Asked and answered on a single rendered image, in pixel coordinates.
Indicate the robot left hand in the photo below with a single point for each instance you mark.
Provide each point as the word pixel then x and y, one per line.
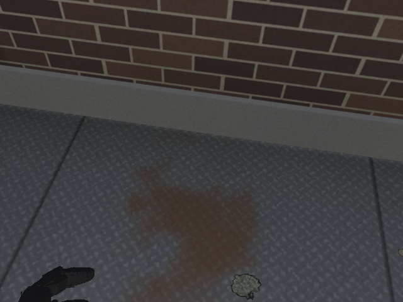
pixel 54 282

